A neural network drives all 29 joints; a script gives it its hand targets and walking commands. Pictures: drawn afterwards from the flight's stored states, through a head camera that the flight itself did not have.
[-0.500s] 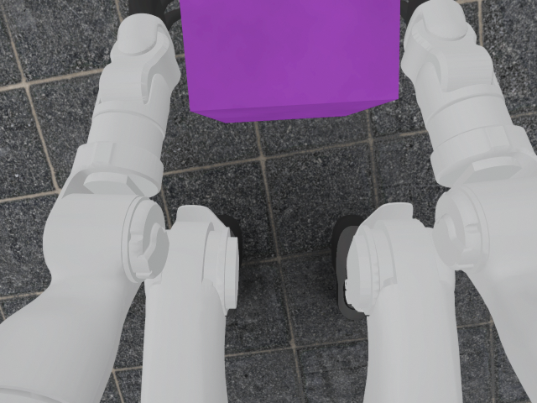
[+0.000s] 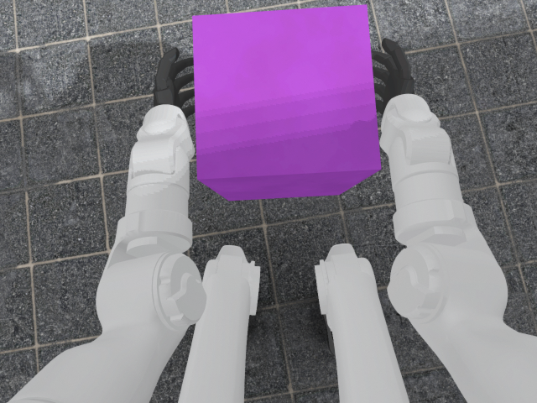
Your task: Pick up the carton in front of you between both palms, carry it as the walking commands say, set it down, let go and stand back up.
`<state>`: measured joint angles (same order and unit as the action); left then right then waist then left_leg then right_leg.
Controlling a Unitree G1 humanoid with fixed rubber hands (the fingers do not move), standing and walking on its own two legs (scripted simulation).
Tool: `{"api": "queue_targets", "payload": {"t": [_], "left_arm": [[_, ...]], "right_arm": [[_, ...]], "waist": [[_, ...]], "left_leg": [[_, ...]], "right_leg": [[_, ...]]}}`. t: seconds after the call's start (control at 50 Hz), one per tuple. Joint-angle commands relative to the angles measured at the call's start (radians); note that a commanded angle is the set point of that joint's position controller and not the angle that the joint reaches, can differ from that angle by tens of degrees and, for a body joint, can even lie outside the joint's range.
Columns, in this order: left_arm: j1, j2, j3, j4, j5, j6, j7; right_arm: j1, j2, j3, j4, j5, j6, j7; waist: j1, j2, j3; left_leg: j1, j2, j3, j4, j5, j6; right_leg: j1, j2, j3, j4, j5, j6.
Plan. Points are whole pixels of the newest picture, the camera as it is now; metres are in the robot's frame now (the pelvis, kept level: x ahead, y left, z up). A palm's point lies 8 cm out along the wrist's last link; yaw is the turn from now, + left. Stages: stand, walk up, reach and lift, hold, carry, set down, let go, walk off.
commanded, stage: reach and lift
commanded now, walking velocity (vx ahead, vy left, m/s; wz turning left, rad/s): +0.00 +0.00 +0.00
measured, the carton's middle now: (282, 125) +0.50 +0.00 -0.13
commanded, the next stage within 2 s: none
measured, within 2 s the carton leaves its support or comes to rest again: neither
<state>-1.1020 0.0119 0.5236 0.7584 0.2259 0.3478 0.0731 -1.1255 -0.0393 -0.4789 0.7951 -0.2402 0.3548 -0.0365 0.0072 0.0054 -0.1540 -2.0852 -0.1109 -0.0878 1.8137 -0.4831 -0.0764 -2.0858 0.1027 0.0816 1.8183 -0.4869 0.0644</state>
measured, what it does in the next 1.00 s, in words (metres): rises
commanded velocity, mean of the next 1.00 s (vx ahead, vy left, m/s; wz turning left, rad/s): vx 0.00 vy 0.00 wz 0.00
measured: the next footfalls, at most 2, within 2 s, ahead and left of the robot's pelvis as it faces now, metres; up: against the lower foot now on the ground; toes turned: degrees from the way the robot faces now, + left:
none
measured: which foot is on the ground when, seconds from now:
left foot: down 0.00-1.00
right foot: down 0.00-1.00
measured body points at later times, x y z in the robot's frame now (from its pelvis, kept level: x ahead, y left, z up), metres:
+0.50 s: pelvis +0.05 +0.00 +0.13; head +0.22 +0.00 +0.55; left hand +0.48 +0.15 +0.09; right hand +0.48 -0.15 +0.08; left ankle +0.12 +0.13 -0.44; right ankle +0.12 -0.13 -0.44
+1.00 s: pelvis +0.10 +0.00 +0.27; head +0.15 +0.00 +0.71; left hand +0.44 +0.15 +0.24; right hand +0.43 -0.15 +0.24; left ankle +0.12 +0.13 -0.44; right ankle +0.12 -0.13 -0.44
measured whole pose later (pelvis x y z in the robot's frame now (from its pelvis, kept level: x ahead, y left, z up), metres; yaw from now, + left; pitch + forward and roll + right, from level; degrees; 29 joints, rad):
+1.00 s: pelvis +0.10 +0.00 +0.27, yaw +0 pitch +15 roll +0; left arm -0.36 -0.14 0.32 0.55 0.20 0.35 0.05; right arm -0.35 0.13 -0.31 0.54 -0.20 0.35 -0.03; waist 0.00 0.00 -0.18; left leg -0.71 -0.07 -0.14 0.80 -0.35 -0.02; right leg -0.71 0.07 0.13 0.79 -0.35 0.02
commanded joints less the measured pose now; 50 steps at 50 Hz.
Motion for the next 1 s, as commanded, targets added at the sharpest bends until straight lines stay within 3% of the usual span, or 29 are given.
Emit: {"api": "queue_targets", "payload": {"t": [0.0, 0.14, 0.26, 0.6, 0.8, 0.98], "left_arm": [[-0.638, -1.057, -0.479, 0.039, -0.137, 0.007, -0.267], [-0.534, -1.122, -0.596, -0.043, -0.188, 0.018, -0.272], [-0.416, -1.149, -0.663, -0.073, -0.213, 0.015, -0.268], [-0.075, -1.17, -0.681, -0.06, -0.167, -0.031, -0.262], [0.131, -1.175, -0.732, -0.103, -0.152, -0.038, -0.261], [0.298, -1.173, -0.798, -0.18, -0.163, 0.019, -0.27]], "right_arm": [[-0.603, 1.04, 0.431, 0.018, 0.135, -0.005, 0.248], [-0.513, 1.115, 0.558, -0.083, 0.195, 0.006, 0.256], [-0.403, 1.151, 0.631, -0.123, 0.22, 0.005, 0.247], [-0.063, 1.181, 0.642, -0.115, 0.174, -0.041, 0.231], [0.141, 1.172, 0.696, -0.173, 0.165, -0.051, 0.23], [0.3, 1.17, 0.761, -0.251, 0.181, 0.005, 0.242]], "waist": [[-0.011, 0.003, -0.99], [-0.005, 0.0, -1.074], [-0.003, -0.013, -1.015], [-0.004, -0.007, -0.724], [-0.008, -0.005, -0.575], [-0.008, -0.002, -0.43]], "left_leg": [[0.568, -0.065, 0.185, -0.231, 0.056, 0.041], [0.73, -0.069, 0.172, -0.312, 0.165, 0.034], [0.828, -0.071, 0.152, -0.398, 0.192, 0.033], [1.16, -0.05, 0.075, -0.733, 0.235, 0.052], [1.429, -0.024, 0.028, -0.959, 0.345, 0.058], [1.686, -0.004, 0.005, -1.162, 0.488, 0.058]], "right_leg": [[0.584, 0.067, -0.177, -0.235, 0.061, -0.051], [0.734, 0.071, -0.167, -0.314, 0.169, -0.038], [0.849, 0.072, -0.147, -0.404, 0.201, -0.031], [1.192, 0.052, -0.066, -0.741, 0.249, -0.045], [1.455, 0.03, -0.025, -0.961, 0.359, -0.052], [1.708, 0.013, -0.004, -1.162, 0.497, -0.05]]}}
